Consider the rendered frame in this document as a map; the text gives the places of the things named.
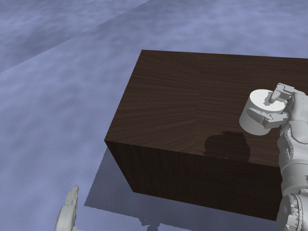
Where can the left robot hand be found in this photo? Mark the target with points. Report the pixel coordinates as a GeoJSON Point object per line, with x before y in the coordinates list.
{"type": "Point", "coordinates": [67, 215]}

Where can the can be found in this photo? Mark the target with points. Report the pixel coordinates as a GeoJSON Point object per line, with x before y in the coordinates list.
{"type": "Point", "coordinates": [259, 100]}

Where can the right robot arm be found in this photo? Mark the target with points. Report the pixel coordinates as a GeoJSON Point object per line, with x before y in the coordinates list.
{"type": "Point", "coordinates": [293, 162]}

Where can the right robot hand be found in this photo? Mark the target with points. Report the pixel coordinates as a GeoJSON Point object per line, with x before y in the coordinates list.
{"type": "Point", "coordinates": [296, 108]}

